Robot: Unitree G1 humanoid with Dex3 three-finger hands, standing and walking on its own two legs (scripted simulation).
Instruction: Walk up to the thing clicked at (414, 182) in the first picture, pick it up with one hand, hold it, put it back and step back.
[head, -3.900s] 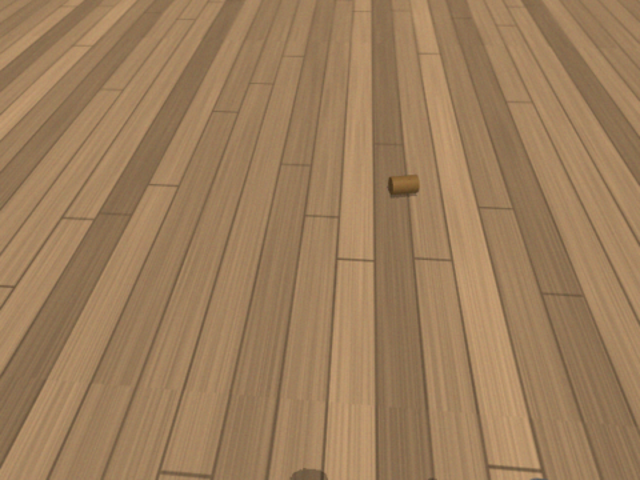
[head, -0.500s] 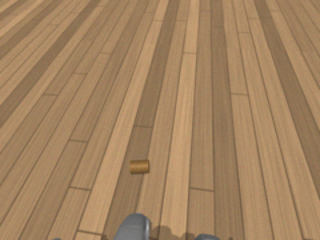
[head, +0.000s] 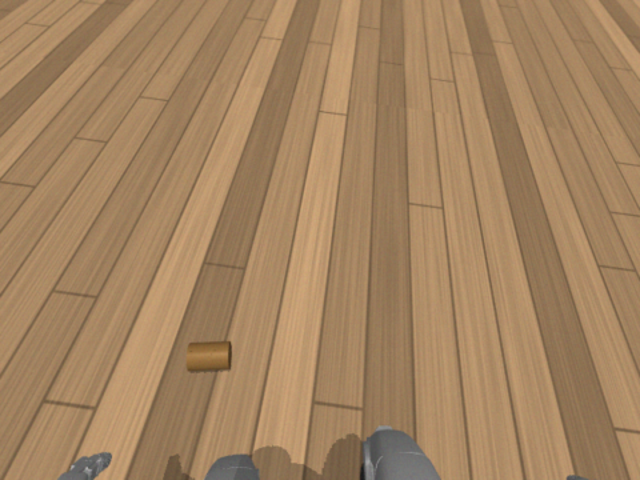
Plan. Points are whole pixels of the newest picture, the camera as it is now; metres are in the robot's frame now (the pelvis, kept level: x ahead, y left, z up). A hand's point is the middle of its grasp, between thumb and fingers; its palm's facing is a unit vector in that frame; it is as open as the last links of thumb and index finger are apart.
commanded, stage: walk up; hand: left
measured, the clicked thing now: (209, 355) +0.50 +0.29 -0.71
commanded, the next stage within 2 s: none
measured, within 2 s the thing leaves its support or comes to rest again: neither
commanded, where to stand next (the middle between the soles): +0.13 +0.02 m, yaw +3 degrees
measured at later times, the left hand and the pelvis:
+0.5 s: hand out of the picture +0.01 +0.31 -0.15, palm faces +0.08 -0.86 -0.50, open 7.3 cm; pelvis -0.02 -0.01 -0.01, yaw +4 degrees
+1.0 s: hand out of the picture +0.10 +0.27 -0.14, palm faces +0.04 -0.94 -0.34, open 7.3 cm; pelvis +0.02 +0.01 +0.01, yaw +4 degrees
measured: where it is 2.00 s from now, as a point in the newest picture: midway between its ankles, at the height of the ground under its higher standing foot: outside the picture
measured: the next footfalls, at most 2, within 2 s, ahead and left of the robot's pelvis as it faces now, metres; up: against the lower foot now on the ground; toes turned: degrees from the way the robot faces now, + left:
right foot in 0.04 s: +0.11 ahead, -0.19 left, +0.00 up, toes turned -1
left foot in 0.42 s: +0.02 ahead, +0.12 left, +0.00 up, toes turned +6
